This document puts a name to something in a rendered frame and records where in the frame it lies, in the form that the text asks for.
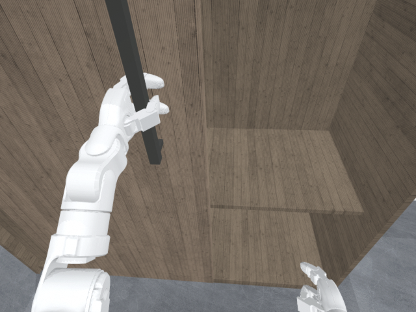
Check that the right robot hand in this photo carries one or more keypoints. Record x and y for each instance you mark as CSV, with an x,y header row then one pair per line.
x,y
325,298

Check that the left robot forearm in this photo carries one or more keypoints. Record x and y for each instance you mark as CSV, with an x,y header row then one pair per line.
x,y
88,196

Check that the left robot hand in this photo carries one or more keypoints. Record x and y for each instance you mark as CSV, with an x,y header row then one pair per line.
x,y
117,109

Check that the handle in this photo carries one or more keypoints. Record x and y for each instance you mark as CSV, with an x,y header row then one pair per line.
x,y
127,45

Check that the wardrobe door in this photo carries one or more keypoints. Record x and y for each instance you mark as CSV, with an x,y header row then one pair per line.
x,y
20,235
58,58

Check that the robot left upper arm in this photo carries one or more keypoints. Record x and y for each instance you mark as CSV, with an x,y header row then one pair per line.
x,y
74,290

